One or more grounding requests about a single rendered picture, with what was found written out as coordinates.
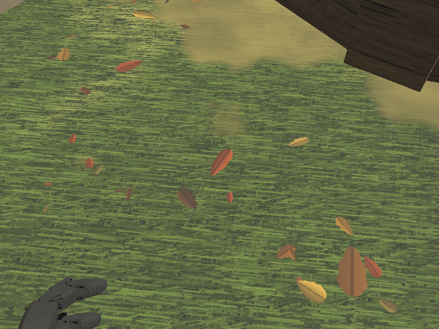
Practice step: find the left robot hand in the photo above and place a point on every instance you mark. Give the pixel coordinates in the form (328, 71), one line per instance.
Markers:
(43, 312)

